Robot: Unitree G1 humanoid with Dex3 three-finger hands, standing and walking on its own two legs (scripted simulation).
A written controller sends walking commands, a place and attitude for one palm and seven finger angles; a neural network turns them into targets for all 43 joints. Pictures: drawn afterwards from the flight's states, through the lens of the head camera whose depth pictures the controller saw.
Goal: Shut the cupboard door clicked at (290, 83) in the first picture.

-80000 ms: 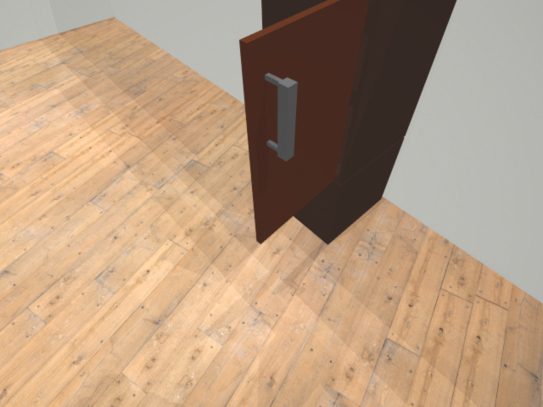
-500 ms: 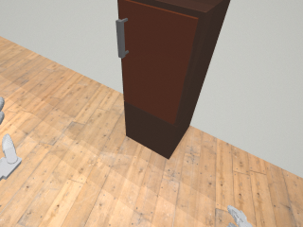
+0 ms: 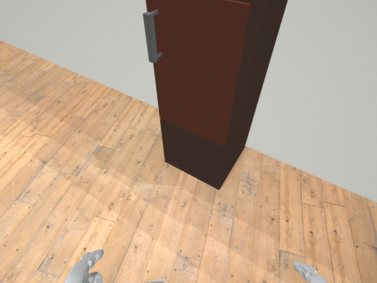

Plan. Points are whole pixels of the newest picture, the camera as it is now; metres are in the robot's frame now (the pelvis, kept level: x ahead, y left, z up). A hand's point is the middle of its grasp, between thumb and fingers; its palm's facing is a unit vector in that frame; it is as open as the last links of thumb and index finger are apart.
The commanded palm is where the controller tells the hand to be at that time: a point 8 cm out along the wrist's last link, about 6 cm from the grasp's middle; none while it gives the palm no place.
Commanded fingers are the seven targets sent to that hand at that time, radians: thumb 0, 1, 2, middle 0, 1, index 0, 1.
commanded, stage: let the arm hang, fingers relaxed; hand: left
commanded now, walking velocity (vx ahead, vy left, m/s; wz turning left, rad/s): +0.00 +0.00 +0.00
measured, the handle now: (154, 36) +0.89 +0.15 +0.11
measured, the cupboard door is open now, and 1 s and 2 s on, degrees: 0 0 0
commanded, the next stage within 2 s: look to check the result in 0.88 s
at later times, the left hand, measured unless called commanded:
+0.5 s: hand out of the picture -0.04 +0.22 -0.15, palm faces +0.02 -0.95 -0.31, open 7.4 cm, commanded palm none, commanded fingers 0.00 0.90 0.90 -0.20 -0.30 -0.20 -0.30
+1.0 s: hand out of the picture +0.02 +0.14 -0.16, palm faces +0.02 -0.99 -0.16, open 7.3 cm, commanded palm none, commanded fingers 0.00 0.90 0.90 -0.20 -0.30 -0.20 -0.30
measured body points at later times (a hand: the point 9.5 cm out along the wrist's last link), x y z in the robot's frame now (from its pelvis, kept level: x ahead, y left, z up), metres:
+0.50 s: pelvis +0.01 -0.01 +0.02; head +0.00 -0.02 +0.47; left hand -0.04 +0.27 -0.12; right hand +0.04 -0.25 -0.15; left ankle +0.10 +0.10 -0.72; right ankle -0.04 -0.13 -0.72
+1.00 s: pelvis +0.03 -0.02 +0.02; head +0.04 -0.02 +0.47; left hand +0.02 +0.19 -0.15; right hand +0.01 -0.24 -0.14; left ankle +0.10 +0.10 -0.72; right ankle -0.04 -0.13 -0.72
